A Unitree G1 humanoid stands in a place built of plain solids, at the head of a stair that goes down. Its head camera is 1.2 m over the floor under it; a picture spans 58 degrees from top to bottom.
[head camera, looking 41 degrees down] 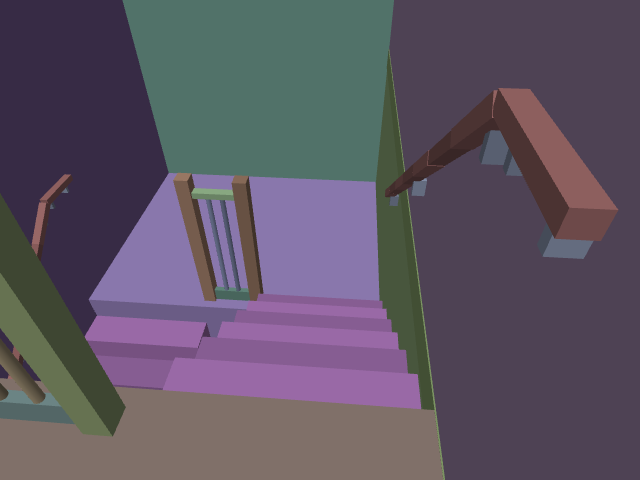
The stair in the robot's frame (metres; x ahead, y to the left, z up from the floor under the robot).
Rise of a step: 0.19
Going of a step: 0.24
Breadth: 0.90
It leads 5 degrees to the right of straight ahead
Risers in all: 7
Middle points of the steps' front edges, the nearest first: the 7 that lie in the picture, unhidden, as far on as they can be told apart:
0.66 0.11 0.00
0.90 0.09 -0.19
1.13 0.08 -0.38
1.37 0.06 -0.58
1.61 0.04 -0.77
1.85 0.02 -0.96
2.08 0.00 -1.16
